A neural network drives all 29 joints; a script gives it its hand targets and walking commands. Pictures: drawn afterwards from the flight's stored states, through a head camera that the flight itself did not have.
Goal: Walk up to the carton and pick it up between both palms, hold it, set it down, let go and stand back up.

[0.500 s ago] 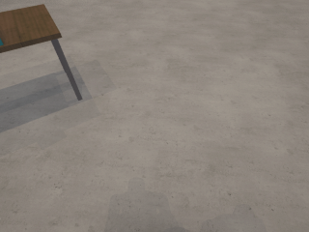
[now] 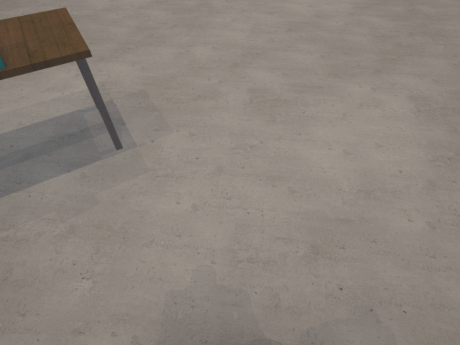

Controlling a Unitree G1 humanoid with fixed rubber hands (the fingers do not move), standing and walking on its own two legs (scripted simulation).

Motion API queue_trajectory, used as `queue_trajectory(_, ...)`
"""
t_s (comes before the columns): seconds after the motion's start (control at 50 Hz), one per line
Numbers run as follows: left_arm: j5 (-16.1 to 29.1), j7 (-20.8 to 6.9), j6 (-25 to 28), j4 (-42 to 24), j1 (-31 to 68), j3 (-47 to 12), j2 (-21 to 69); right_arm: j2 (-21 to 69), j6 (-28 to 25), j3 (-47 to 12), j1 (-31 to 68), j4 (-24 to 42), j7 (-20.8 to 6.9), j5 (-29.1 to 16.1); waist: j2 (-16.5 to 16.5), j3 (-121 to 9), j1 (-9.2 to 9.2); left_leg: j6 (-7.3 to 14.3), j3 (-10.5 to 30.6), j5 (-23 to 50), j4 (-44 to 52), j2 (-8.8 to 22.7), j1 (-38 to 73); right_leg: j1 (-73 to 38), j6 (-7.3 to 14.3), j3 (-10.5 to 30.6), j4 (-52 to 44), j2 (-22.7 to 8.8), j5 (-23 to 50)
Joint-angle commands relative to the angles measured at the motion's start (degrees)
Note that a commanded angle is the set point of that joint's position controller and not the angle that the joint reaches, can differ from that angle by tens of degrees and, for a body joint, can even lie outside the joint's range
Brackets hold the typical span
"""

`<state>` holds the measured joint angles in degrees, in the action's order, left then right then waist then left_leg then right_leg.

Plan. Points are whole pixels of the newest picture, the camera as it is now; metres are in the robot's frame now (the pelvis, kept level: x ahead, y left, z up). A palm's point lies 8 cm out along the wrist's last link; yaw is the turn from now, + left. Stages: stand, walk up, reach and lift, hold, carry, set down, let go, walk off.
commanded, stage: walk up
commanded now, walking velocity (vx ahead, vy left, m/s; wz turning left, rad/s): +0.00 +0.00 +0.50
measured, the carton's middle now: out of the picture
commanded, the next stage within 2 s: none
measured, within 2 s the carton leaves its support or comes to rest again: neither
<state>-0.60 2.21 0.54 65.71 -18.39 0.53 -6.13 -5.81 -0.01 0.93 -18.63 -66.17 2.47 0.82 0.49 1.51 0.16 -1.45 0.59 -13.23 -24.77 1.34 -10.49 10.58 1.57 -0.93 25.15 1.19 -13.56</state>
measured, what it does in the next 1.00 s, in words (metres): walks ahead, turning left: left foot, then right foot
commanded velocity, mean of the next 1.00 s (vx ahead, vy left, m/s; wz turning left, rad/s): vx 0.38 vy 0.11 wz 0.47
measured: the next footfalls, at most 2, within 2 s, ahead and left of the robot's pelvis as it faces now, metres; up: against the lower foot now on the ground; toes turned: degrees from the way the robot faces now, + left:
left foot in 0.34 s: -0.02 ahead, +0.15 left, +0.00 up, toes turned +24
right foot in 0.82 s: +0.40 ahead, +0.17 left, +0.00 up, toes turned +20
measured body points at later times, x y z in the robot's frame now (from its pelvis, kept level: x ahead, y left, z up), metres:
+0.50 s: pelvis +0.04 +0.11 +0.00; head +0.04 +0.13 +0.45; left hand +0.04 +0.37 -0.15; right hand +0.08 -0.12 -0.15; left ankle -0.06 +0.14 -0.74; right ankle +0.06 -0.06 -0.65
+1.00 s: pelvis +0.29 +0.23 -0.01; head +0.33 +0.23 +0.44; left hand +0.18 +0.49 -0.14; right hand +0.45 +0.02 -0.16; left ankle +0.14 +0.29 -0.61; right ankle +0.37 +0.15 -0.74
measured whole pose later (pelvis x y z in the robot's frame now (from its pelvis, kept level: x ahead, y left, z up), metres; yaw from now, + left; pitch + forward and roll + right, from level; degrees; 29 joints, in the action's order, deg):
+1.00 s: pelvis +0.29 +0.23 -0.01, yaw +32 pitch +0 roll +1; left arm -1.4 3.4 2.6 57.8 -14.7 4.2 -13.7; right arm -14.7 -1.6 4.7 -16.7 -56.7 -1.9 1.8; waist 2.1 3.8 -0.8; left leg 1.7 0.7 -16.1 -76.9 0.5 -24.8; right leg 15.5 0.6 -11.0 31.6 -5.5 -15.3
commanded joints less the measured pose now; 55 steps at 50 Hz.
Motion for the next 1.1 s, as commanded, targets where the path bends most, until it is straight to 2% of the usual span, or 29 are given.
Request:
queue_trajectory(0.0,0.81,1.54,0.02,-4.04,-1.53,4.66,-12.58,-7.16,0.05,1.41,0.80,5.63,0.09,-0.15,0.77,7.42,1.69,3.01,3.96,8.82,-2.16,3.54,-13.10,-3.04,0.49,1.40,0.75,-8.00,1.64)
queue_trajectory(0.04,0.47,2.55,-0.79,-2.66,-7.33,5.22,-12.21,-7.09,0.08,1.47,5.21,9.97,-0.01,0.36,-4.49,3.79,3.57,2.31,0.77,5.72,-11.64,1.56,-18.59,-5.12,3.32,7.62,-2.60,-15.04,-2.54)
queue_trajectory(0.08,-0.30,3.04,-1.51,-3.84,-6.82,5.32,-11.98,-5.58,0.87,1.91,4.85,12.49,-0.27,0.97,-12.05,2.84,3.63,0.72,-2.86,-16.13,-33.36,0.06,-22.12,-0.50,10.16,15.51,-8.67,-26.16,-3.83)
queue_trajectory(0.1,-0.74,3.07,-1.49,-4.95,-4.67,5.30,-11.47,-5.51,1.30,2.38,4.94,12.99,-0.54,1.57,-9.21,3.38,2.72,0.12,-2.85,-18.53,-40.30,1.32,-22.59,3.47,11.74,15.60,-9.46,-27.83,-2.06)
queue_trajectory(0.14,-1.24,3.21,-0.88,-6.81,0.67,4.74,-10.93,-3.80,1.68,2.20,2.94,13.08,-1.24,1.49,-5.59,3.41,-0.27,0.39,-0.79,-17.05,-42.74,3.34,-19.08,9.34,10.07,9.14,-8.54,-25.15,3.47)
queue_trajectory(0.18,-1.66,3.02,-0.19,-8.31,5.11,4.51,-11.03,-2.27,1.71,1.84,-0.21,12.42,-1.66,0.87,-7.79,1.47,-2.96,0.71,-2.16,-14.44,-32.52,3.91,-13.66,9.84,5.99,0.58,-4.76,-19.77,8.79)
queue_trajectory(0.22,-1.81,2.57,0.06,-8.58,4.99,4.72,-11.97,-2.54,1.02,1.80,-0.81,12.22,-1.68,0.47,-10.04,-1.60,-2.66,0.71,-5.51,-11.27,-18.53,2.68,-9.14,5.58,3.97,-4.21,1.82,-16.79,12.59)
queue_trajectory(0.24,-2.81,1.69,0.45,-8.03,1.68,7.24,-16.27,-4.50,1.67,2.74,0.38,12.59,-4.17,2.08,-7.44,-4.56,-0.57,1.44,-8.89,-16.63,-21.73,1.71,-10.14,4.26,5.21,4.83,-7.53,-23.60,-24.18)
queue_trajectory(0.26,-2.32,1.59,0.41,-8.91,4.13,7.53,-17.91,-5.32,2.15,2.84,2.84,14.98,-5.44,2.25,-7.57,-0.87,-1.23,2.28,-7.82,-16.62,-20.15,3.89,-9.72,7.22,4.95,8.38,-10.58,-26.69,-28.24)
queue_trajectory(0.3,-2.04,0.61,0.57,-8.91,8.05,7.18,-16.97,-4.61,1.22,3.07,-2.62,14.48,-5.93,2.29,-2.77,0.87,-5.35,3.99,-9.33,-12.28,-7.08,2.98,3.66,17.08,2.04,1.23,-2.28,-23.10,-29.06)
queue_trajectory(0.32,-2.38,-0.14,0.84,-8.45,8.35,6.13,-13.87,-6.92,-0.22,4.07,-12.76,10.47,-5.23,2.17,8.51,-2.16,-8.90,4.86,-6.66,-16.20,-0.32,2.29,15.18,23.65,-0.30,-9.14,17.46,-15.09,-25.75)
queue_trajectory(0.34,-2.36,-1.00,1.33,-11.04,11.23,3.75,-6.48,-10.82,-1.41,4.68,-18.32,8.71,-4.41,2.05,24.31,-0.69,-10.95,7.60,19.28,-31.41,8.38,14.24,21.23,42.30,-2.39,-9.62,43.43,-6.61,-23.85)
queue_trajectory(0.36,-1.45,-1.88,1.46,-15.52,15.29,3.56,-5.81,-15.96,-1.56,4.74,-17.91,7.88,-3.51,0.58,25.64,4.09,-11.00,13.39,40.17,-41.71,21.82,22.95,11.85,47.08,-2.45,-1.64,47.14,-6.74,-18.21)
queue_trajectory(0.38,-1.18,-3.03,1.80,-16.88,19.38,4.12,-8.33,-13.42,-1.66,3.36,-14.09,8.32,-3.15,-0.26,15.69,10.00,-9.82,14.91,41.09,-40.68,24.35,23.31,6.32,46.41,-2.03,1.39,47.65,-9.08,-14.14)
queue_trajectory(0.42,-0.87,-4.77,3.30,-13.96,12.90,5.24,-11.37,-11.44,-2.33,2.77,-6.37,10.26,-2.49,0.46,1.86,8.29,-3.28,11.92,22.45,-20.12,19.19,18.33,10.77,42.87,-1.79,0.30,43.92,-11.53,-1.68)
queue_trajectory(0.46,-1.65,-5.09,3.19,-11.81,10.10,5.00,-10.82,-9.86,-3.66,2.70,-6.50,9.70,-2.38,0.26,-1.42,4.71,-1.87,8.94,14.56,-4.83,17.64,13.84,7.96,34.53,-2.85,-1.32,41.11,-11.01,4.29)
queue_trajectory(0.54,-2.24,-4.97,1.38,-13.02,11.42,3.99,-7.38,-10.73,-5.29,2.74,-12.67,6.51,-2.59,-0.50,4.40,3.13,-1.60,5.78,6.38,23.61,13.29,8.54,13.58,35.67,-3.76,-5.47,40.96,-7.85,5.76)
queue_trajectory(0.64,-0.87,-4.79,1.39,-18.23,24.02,2.91,-7.44,-6.50,-5.64,1.14,-19.83,3.95,-1.77,0.43,7.01,6.06,-5.17,7.01,8.37,37.55,12.69,9.14,17.32,40.07,-4.66,-7.61,33.24,-6.39,5.51)
queue_trajectory(0.68,0.72,-3.46,1.50,-19.61,25.44,3.10,-9.50,-8.97,-4.03,1.62,-14.72,4.78,-2.36,0.52,11.97,6.39,-3.16,9.77,2.78,38.63,11.08,3.20,13.73,31.59,-3.61,-9.62,20.71,-3.45,0.94)
queue_trajectory(0.74,1.33,-1.55,1.74,-18.61,20.03,3.05,-9.50,-9.01,-4.15,1.46,-17.01,2.93,-2.28,1.06,13.27,4.07,-1.27,8.84,4.43,58.20,2.69,4.98,9.87,13.75,-1.41,-11.34,11.96,1.07,0.43)
queue_trajectory(0.78,1.04,-0.24,2.69,-14.76,4.06,4.48,-13.29,-12.07,-5.10,2.36,-13.22,3.51,-1.94,-0.35,10.15,-5.23,6.75,6.84,3.86,59.12,-12.79,4.88,9.01,-3.84,0.78,-8.89,6.09,-0.51,10.95)
queue_trajectory(0.8,-0.25,0.30,3.28,-11.95,-8.13,5.57,-15.69,-12.94,-5.54,2.70,-9.57,5.11,-1.82,-1.46,6.52,-12.92,12.66,5.93,2.86,44.61,-26.15,2.69,-1.68,-22.01,2.40,-3.40,5.78,-7.51,11.85)
queue_trajectory(0.82,-1.01,2.71,2.39,-9.10,-18.34,7.97,-25.25,-8.95,-4.23,2.40,-11.86,10.39,-2.62,-0.79,-6.84,-22.52,8.99,2.95,-0.60,-16.57,-43.96,-4.98,-20.27,-41.99,4.59,29.38,3.85,-35.07,20.69)
queue_trajectory(0.84,1.62,3.14,1.54,-8.57,-13.87,9.24,-29.44,-11.22,-2.92,3.26,-17.34,9.13,-2.53,-1.81,-12.72,-28.24,6.31,3.27,5.76,-20.35,-59.85,-3.95,-23.66,-36.89,14.72,51.24,-2.71,-41.67,9.42)
queue_trajectory(0.86,2.03,3.04,0.45,-9.53,-11.02,7.92,-22.39,-16.26,-3.04,4.72,-6.83,10.71,-3.69,1.36,-8.99,-21.96,6.99,3.62,7.08,-14.44,-59.77,-0.86,-21.19,-26.15,11.76,49.80,-9.62,-35.34,2.09)
queue_trajectory(0.88,0.52,2.40,1.17,-7.82,-10.35,5.68,-16.79,-14.74,-3.47,5.11,1.93,13.53,-4.53,2.81,-4.61,-10.28,6.83,3.23,6.79,-9.20,-58.09,0.42,-23.23,-18.30,6.58,34.22,-10.10,-29.12,13.14)
queue_trajectory(0.92,-1.34,1.47,2.67,-9.34,0.32,4.38,-10.45,-4.42,-2.26,2.75,-5.18,9.91,-5.12,0.95,-2.60,-0.69,-0.80,2.54,5.48,0.00,-55.02,5.05,-23.31,-3.91,3.62,9.80,-7.51,-24.74,7.40)
queue_trajectory(1.0,-1.54,-0.60,4.46,-6.79,-5.58,3.02,-8.70,-4.37,0.40,2.40,-0.73,12.64,-5.56,0.17,-8.75,4.50,-1.71,3.48,3.87,3.81,-51.48,2.17,-22.79,4.62,1.48,-1.36,-9.19,-21.02,22.85)
queue_trajectory(1.08,-1.76,-1.58,5.47,-8.04,-2.90,3.02,-10.62,-5.99,0.45,1.59,7.54,16.92,-7.54,0.45,-14.74,8.64,-2.56,1.64,0.32,14.95,-32.04,3.24,-21.94,11.08,-0.98,-10.32,-11.99,-17.24,18.72)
